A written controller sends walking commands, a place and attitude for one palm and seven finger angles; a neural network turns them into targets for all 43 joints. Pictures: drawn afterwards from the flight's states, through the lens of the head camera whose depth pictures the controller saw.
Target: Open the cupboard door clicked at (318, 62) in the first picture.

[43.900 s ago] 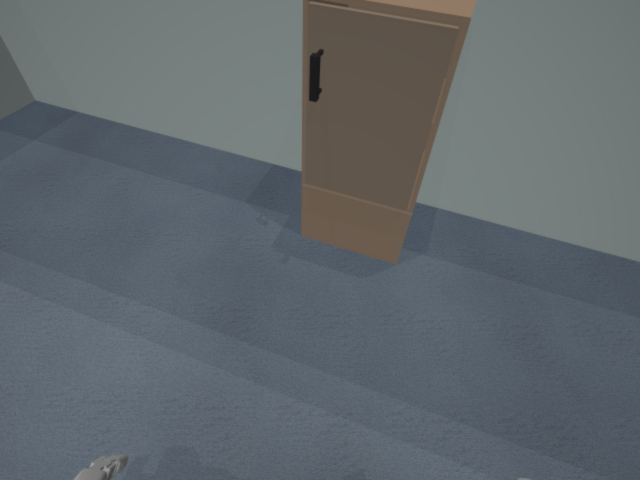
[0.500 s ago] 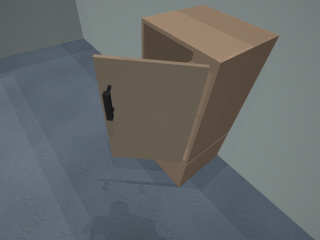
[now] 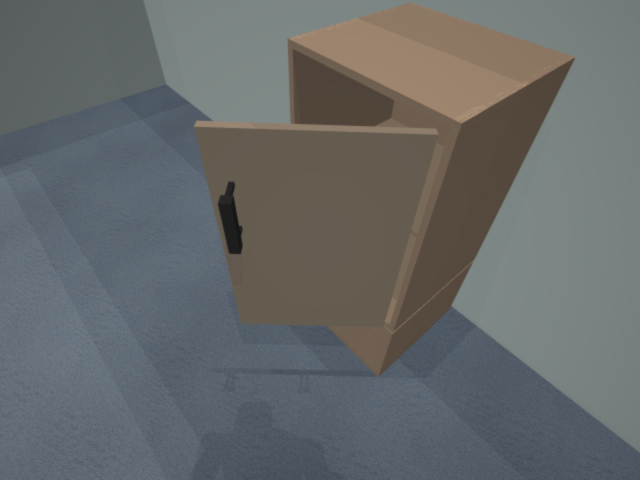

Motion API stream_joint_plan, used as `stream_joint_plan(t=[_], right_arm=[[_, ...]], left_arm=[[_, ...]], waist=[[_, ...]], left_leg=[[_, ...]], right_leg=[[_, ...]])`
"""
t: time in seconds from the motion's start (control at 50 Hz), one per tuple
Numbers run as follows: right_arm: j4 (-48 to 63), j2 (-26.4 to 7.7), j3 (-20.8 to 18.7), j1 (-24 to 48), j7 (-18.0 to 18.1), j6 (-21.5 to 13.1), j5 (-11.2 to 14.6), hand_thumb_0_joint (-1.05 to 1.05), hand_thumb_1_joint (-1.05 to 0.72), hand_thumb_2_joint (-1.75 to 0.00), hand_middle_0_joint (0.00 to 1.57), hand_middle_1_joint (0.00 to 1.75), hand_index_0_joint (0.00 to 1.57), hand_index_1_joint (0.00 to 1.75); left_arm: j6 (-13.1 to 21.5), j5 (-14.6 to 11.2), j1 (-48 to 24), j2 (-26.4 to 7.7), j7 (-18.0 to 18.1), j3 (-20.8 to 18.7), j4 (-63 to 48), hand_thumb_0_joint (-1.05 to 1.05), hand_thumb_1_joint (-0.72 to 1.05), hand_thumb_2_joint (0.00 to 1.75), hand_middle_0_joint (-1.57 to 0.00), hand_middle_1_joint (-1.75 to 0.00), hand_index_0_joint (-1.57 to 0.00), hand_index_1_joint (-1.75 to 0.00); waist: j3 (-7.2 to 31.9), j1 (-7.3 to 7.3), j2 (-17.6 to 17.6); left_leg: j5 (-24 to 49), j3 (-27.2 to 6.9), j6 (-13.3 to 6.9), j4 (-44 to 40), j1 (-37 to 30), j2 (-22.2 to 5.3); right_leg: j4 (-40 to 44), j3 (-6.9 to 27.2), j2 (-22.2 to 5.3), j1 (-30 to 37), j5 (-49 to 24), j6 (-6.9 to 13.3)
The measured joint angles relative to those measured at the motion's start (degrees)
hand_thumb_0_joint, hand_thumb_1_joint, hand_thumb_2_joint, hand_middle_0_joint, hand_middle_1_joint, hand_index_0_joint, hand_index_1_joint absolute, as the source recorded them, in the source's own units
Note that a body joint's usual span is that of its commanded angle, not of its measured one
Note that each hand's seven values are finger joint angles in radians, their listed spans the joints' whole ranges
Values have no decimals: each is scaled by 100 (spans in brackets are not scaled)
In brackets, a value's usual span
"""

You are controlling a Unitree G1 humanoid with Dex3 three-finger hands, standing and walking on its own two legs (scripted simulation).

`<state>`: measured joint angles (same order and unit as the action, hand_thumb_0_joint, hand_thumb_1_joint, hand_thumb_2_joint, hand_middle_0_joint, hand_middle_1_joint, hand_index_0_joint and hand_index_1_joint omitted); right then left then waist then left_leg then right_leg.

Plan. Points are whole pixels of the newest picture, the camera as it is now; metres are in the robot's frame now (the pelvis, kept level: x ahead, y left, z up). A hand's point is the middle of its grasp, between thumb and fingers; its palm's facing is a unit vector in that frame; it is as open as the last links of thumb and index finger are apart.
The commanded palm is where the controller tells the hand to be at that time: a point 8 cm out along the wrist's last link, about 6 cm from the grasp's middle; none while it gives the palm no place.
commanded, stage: come to a stop and stand still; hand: left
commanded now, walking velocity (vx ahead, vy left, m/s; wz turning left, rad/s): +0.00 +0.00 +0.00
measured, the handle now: (233, 218) +0.55 +0.19 -0.02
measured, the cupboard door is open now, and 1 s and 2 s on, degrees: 47 47 47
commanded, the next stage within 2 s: look again from close up in 0.12 s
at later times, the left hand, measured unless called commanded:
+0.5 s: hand out of the picture -0.01 +0.18 -0.18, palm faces +0.00 -0.98 -0.19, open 7.3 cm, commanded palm none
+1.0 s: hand (176, 448) +0.17 +0.19 -0.05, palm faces +0.27 -0.95 -0.16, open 7.5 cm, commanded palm +0.12 +0.25 -0.06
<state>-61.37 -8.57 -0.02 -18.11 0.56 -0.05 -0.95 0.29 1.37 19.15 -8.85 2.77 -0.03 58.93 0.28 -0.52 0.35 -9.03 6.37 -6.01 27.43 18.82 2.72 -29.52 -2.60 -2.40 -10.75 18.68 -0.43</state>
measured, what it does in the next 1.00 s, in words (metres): stands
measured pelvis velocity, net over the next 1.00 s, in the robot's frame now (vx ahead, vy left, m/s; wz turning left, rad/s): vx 0.00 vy -0.02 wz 0.04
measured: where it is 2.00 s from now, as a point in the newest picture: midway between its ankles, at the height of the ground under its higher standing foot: outside the picture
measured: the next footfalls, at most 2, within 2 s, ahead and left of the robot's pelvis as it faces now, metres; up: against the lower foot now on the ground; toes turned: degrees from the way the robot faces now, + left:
none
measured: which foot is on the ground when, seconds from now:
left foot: down 0.00-1.00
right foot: down 0.00-1.00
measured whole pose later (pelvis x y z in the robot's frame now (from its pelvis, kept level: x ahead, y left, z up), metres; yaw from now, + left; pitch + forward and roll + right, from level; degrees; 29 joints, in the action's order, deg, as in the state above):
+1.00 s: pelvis +0.00 -0.02 -0.01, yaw +2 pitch +0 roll +1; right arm -48.0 -12.9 0.8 -18.0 3.1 -12.1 2.6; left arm 5.8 -8.2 24.1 -11.9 5.7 -3.6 12.4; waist 0.1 -1.3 -1.1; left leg -9.8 4.9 -4.2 29.9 20.9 4.0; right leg -35.6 -3.2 -2.3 -14.9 21.2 0.8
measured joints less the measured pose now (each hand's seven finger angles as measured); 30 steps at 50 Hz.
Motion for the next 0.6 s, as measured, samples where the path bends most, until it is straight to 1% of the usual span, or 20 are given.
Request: stream_joint_plan(t=[0.12, 0.2, 0.36, 0.6], right_arm=[[31, -73, -22, 220, -3, -95, 31, 2, -92, -90, 20, 29, 20, 30], [16, -98, -17, 348, 0, -122, 44, 2, -91, -90, 20, 29, 19, 30], [-17, -123, -10, 547, -13, -116, 61, 1, -90, -90, 20, 29, 20, 30], [-112, -177, -12, 572, -32, -96, 52, 1, -90, -90, 20, 29, 20, 30]], left_arm=[[-1, 11, 89, -36, -27, 31, 142, 0, 91, 90, -19, -30, -20, -30], [-3, 13, 112, -70, -46, 47, 225, 0, 91, 90, -20, -30, -20, -30], [15, 24, 108, -164, -62, 66, 291, 0, 91, 90, -20, -30, -20, -30], [18, 25, -25, -303, -87, 44, 273, 0, 91, 90, -20, -30, -20, -30]], waist=[[-52, 15, -167], [-71, 50, -232], [-91, 97, -256], [-117, 92, -224]], left_leg=[[64, 17, 5, -172, -94, 2], [72, 3, 15, -220, -154, -5], [79, -8, 35, -266, -243, -35], [167, 2, 48, -432, -297, -12]], right_leg=[[200, 22, 4, 96, -98, -87], [294, 11, 16, 179, -132, -105], [435, 5, 52, 306, -192, -112], [494, 17, 36, 306, -228, -100]])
